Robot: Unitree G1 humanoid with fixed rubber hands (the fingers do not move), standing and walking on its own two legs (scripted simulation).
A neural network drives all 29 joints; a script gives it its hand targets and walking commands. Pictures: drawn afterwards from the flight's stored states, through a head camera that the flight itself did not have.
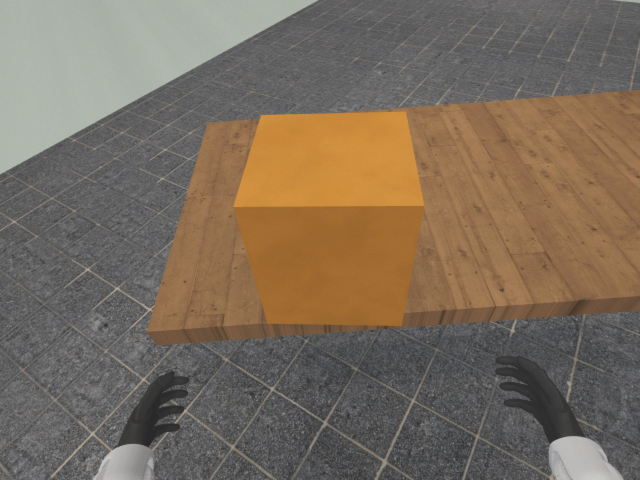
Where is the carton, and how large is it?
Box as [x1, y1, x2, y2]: [233, 112, 423, 325]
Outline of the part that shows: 405,112 261,115 233,207 268,323 401,325 423,209 422,196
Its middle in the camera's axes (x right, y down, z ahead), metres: +0.02 -0.02 +0.58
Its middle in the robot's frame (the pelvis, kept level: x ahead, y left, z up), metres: +0.45 +0.01 +0.07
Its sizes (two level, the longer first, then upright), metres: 0.210 0.200 0.250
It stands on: a table, 0.71 m high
